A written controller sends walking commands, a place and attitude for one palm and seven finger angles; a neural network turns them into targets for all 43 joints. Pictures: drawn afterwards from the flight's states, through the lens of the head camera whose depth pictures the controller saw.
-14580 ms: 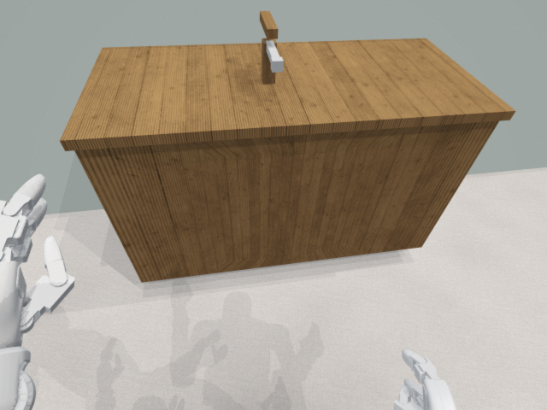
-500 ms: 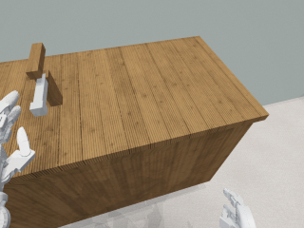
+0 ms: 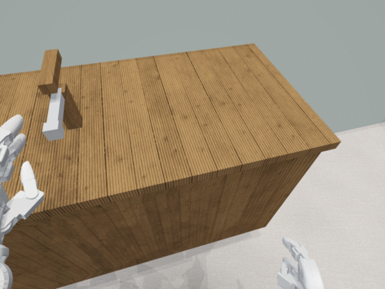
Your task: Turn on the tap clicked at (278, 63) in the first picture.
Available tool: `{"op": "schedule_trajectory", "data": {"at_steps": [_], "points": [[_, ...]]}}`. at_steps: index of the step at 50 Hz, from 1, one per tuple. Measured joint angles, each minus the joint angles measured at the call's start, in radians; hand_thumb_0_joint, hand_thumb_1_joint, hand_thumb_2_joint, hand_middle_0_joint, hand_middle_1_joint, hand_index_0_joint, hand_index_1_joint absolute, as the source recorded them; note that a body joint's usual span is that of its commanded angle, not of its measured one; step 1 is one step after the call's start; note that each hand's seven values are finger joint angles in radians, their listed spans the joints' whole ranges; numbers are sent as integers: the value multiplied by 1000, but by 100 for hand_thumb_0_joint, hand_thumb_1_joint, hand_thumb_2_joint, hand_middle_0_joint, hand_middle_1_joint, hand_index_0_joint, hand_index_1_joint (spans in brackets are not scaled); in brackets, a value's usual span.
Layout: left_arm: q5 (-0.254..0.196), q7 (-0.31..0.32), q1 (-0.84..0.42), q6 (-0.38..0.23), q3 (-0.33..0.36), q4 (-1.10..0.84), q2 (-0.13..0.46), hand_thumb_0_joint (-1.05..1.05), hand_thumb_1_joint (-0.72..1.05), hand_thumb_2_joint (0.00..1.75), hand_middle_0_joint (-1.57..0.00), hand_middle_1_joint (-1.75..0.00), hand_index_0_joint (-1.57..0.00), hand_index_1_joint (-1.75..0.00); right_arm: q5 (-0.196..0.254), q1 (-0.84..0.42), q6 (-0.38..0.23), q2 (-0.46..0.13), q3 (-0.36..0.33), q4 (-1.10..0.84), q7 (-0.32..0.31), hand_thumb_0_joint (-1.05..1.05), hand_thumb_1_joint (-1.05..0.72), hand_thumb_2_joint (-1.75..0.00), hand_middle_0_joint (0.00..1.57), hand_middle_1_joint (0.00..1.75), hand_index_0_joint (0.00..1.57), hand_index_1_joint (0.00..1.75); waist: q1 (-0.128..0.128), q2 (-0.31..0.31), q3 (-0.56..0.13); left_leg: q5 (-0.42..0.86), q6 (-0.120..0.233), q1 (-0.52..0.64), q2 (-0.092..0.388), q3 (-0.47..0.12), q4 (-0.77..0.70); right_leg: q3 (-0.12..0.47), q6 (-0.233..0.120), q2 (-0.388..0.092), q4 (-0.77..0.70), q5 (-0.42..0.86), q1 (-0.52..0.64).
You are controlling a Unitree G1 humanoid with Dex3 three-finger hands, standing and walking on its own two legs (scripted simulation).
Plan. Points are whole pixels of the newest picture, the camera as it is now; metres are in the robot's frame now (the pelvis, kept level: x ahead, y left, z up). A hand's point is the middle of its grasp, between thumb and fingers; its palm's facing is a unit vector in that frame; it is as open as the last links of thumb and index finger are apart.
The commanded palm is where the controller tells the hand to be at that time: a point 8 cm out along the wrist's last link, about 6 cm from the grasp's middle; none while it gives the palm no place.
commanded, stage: shuffle to correct the standing spot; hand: left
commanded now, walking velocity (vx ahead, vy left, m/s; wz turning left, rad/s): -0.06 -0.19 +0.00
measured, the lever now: (53, 130) +0.37 +0.31 +0.12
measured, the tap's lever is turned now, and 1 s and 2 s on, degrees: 0 0 0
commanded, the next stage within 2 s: come to a stop and stand still in 0.48 s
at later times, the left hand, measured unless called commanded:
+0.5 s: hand (44, 198) +0.21 +0.23 +0.17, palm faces +0.37 -0.86 -0.37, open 7.4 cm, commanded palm +0.15 +0.27 +0.18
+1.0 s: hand (66, 202) +0.21 +0.20 +0.17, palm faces +0.32 -0.84 -0.43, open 7.4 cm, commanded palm +0.15 +0.24 +0.18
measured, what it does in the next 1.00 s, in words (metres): steps on the spot: left foot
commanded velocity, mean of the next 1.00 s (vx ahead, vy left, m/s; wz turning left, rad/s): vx -0.03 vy -0.10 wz -0.02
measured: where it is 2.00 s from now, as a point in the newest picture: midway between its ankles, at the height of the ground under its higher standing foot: outside the picture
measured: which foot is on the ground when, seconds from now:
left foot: down 0.00-0.32, up 0.34-0.42, down 0.44-0.82, up 0.84-1.00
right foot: down 0.00-1.00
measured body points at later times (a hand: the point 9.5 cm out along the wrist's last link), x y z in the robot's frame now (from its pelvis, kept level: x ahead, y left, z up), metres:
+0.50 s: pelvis -0.01 -0.01 +0.00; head +0.02 +0.00 +0.45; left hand +0.18 +0.27 +0.19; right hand +0.16 -0.24 -0.08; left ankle -0.01 +0.15 -0.73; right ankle +0.06 -0.04 -0.73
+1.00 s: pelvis -0.02 -0.03 +0.01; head +0.01 -0.04 +0.45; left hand +0.18 +0.24 +0.19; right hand +0.13 -0.27 -0.08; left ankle -0.02 +0.10 -0.70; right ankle +0.05 -0.04 -0.73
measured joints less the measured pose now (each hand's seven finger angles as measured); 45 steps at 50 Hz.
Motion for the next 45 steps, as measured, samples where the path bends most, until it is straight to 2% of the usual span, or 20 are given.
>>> {"op": "schedule_trajectory", "data": {"at_steps": [1,3,8,11,14,19,22,23,28,30,32,34,35,37,39,40,41,43,44,45], "points": [[0,2,-1,0,-4,-2,-2,1,89,89,-21,-30,-22,-30,-1,6,0,-1,0,5,-2,1,-90,-89,20,30,21,30,-2,-3,-5,0,3,13,2,1,-15,-4,1,-2,3,-1,-3],[-1,6,-7,0,-5,-3,0,1,89,89,-21,-30,-22,-30,-4,12,4,1,2,17,-8,1,-90,-89,20,30,20,30,-2,-22,-1,40,-24,31,-6,7,-49,-3,7,-14,6,-2,0],[15,7,-15,-6,17,3,13,1,89,89,-21,-30,-22,-30,-8,31,7,2,5,6,-8,1,-90,-89,20,30,20,30,-5,-27,2,66,-41,50,-14,8,-87,0,72,-24,-4,1,9],[23,1,-27,-11,31,21,22,1,89,89,-21,-30,-21,-30,-8,34,5,5,4,-3,2,1,-90,-89,20,30,20,30,-7,-14,4,64,-45,49,-11,3,-79,-6,58,-21,-3,3,12],[21,-6,-27,-10,30,37,15,1,89,90,-21,-30,-21,-30,-5,30,3,6,5,-3,12,1,-90,-89,20,30,20,30,-7,1,2,52,-45,42,-3,0,-60,-10,21,-12,-5,6,14],[11,-3,-23,-1,1,35,-9,1,89,90,-21,-30,-21,-30,-4,19,5,3,4,12,16,1,-90,-89,20,30,21,30,-3,1,-7,-13,-6,13,7,8,9,-11,-11,-1,1,5,1],[5,1,-22,0,-13,20,-12,1,89,89,-21,-30,-21,-30,-7,18,11,0,3,16,11,1,-90,-89,20,30,21,30,-6,-12,-10,-3,2,39,7,20,-29,-12,-11,0,0,7,-4],[4,1,-21,-2,-13,15,-8,1,89,89,-21,-30,-22,-30,-8,15,12,1,3,18,8,1,-90,-89,20,30,21,30,-6,-23,-6,20,-13,48,4,24,-48,-10,-8,-4,1,7,-3],[17,0,-19,-10,13,8,15,1,89,89,-21,-30,-22,-30,-10,17,18,-3,0,-5,2,1,-90,-89,20,30,20,30,-6,-29,5,43,-50,64,3,29,-81,-2,77,-9,6,-4,-5],[23,-6,-26,-11,29,17,26,1,89,89,-21,-30,-22,-30,-11,16,17,-4,-5,-14,6,1,-90,-89,20,30,20,30,-7,-18,12,36,-56,60,7,24,-67,-7,70,-6,16,-10,-6],[26,-10,-31,-11,39,30,29,1,89,89,-21,-30,-22,-30,-7,11,15,-6,-9,-13,13,1,-90,-89,20,30,20,30,-6,-3,16,22,-55,52,15,19,-44,-13,33,3,14,-9,-2],[69,-74,-172,-42,65,121,97,1,89,89,-21,-30,-22,-30,-18,21,-45,8,-32,36,1,1,-90,-89,20,30,20,30,51,-8,33,24,-41,62,24,29,-47,-7,28,14,1,1,9],[69,-94,-244,-73,84,191,120,1,89,89,-22,-30,-22,-30,-18,24,-60,11,-34,53,2,1,-90,-89,20,30,20,30,68,-15,35,32,-29,69,25,35,-62,-2,38,15,-6,7,10],[46,-99,-303,-98,119,274,115,1,89,89,-21,-30,-22,-30,-11,23,-81,2,-24,49,15,1,-90,-89,20,30,20,30,72,-22,39,46,-28,92,21,60,-100,21,109,8,20,3,-7],[31,-87,-279,-94,117,277,68,1,89,90,-21,-30,-21,-30,-7,29,-100,-18,-24,5,30,1,-90,-89,20,30,21,30,46,-10,47,47,-47,92,10,75,-90,45,171,-8,118,-29,-51],[33,-85,-250,-95,101,262,47,1,90,90,-20,-30,-21,-30,-4,33,-110,-26,-27,-14,35,1,-90,-89,20,30,21,30,31,-5,51,37,-54,86,1,76,-68,51,174,-18,145,-58,-55],[37,-86,-214,-99,81,240,27,1,90,90,-20,-30,-21,-30,0,34,-116,-32,-30,-26,39,1,-90,-89,20,30,21,30,19,2,54,20,-50,74,-3,76,-35,50,136,-20,157,-84,-56],[43,-87,-134,-113,36,192,-2,1,90,90,-20,-30,-21,-30,3,17,-117,-37,-33,-16,40,1,-90,-89,20,30,21,30,-4,15,61,-45,-19,33,-16,49,69,42,19,-13,164,-77,-57],[42,-90,-102,-123,17,172,-13,1,90,90,-20,-30,-21,-30,1,8,-114,-34,-34,-1,36,1,-90,-89,20,30,21,30,-9,14,66,-66,-12,10,-30,28,138,40,-10,-10,152,-64,-49],[41,-92,-76,-133,1,157,-23,1,89,89,-21,-30,-21,-30,-2,2,-112,-30,-32,16,31,1,-90,-89,20,30,20,30,-11,11,70,-70,-9,-8,-43,13,196,39,-5,-5,129,-51,-36]]}}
